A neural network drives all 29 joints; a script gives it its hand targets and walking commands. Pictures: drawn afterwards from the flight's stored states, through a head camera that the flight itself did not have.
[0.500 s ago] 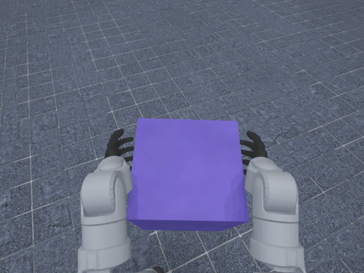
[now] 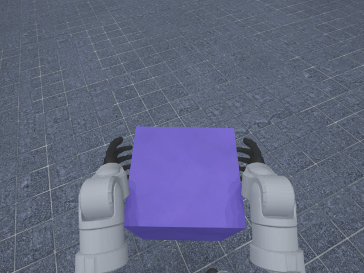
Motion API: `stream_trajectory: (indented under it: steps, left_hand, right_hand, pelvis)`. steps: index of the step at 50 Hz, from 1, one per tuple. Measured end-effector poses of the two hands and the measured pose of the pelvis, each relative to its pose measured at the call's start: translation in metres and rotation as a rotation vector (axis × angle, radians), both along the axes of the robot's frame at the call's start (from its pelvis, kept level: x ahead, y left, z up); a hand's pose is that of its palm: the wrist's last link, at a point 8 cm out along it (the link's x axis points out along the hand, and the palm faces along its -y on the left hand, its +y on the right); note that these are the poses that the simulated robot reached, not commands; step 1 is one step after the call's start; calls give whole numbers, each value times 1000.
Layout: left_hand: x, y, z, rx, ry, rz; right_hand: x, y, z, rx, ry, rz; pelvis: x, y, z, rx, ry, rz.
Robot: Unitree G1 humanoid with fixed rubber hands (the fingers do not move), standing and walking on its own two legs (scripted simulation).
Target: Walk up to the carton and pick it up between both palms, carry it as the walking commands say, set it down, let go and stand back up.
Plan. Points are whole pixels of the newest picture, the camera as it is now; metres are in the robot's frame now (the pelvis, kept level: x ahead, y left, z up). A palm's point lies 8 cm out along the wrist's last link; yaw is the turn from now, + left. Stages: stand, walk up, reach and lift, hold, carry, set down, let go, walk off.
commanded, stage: carry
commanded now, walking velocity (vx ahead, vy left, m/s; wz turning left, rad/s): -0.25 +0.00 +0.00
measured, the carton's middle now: (183, 190) +0.31 +0.00 -0.02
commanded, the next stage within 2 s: none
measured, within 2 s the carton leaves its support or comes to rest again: neither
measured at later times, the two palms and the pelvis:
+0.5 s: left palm out of the picture +0.09 +0.22 +0.09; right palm out of the picture +0.09 -0.06 +0.09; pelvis -0.21 +0.07 +0.00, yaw -1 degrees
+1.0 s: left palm out of the picture -0.10 +0.15 +0.13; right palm out of the picture -0.13 -0.13 +0.09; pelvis -0.41 +0.04 +0.01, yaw -2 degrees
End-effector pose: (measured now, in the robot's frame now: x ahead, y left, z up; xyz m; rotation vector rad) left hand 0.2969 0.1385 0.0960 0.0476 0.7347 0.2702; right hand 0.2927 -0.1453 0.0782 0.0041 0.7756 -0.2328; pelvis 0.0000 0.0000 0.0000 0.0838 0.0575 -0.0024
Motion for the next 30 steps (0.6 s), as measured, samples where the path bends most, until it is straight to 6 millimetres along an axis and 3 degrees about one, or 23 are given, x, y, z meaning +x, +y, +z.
stream_trajectory:
  steps: [7,10,13,18,22,30]
  left_hand:
    - [-79,43,-24,-64,-5,19]
    - [-118,60,-35,-70,61,13]
    - [-144,72,-26,-69,92,21]
    - [-159,88,3,-130,-40,61]
    - [-182,90,1,-121,-38,45]
    - [-251,67,-19,-70,19,-22]
  right_hand:
    - [-72,43,-4,-73,-6,29]
    - [-109,59,-9,-101,60,43]
    - [-137,72,-4,-95,93,44]
    - [-148,88,32,-85,-38,22]
    - [-173,90,30,-94,-34,21]
    - [-263,66,-6,-50,25,-41]
  pelvis:
    - [-73,31,-17,-50,-21,26]
    - [-99,46,-10,-78,-47,11]
    - [-120,57,1,-136,-45,26]
    - [-157,67,6,-157,-4,11]
    - [-184,73,4,-163,23,-3]
    - [-259,71,-8,-139,21,-33]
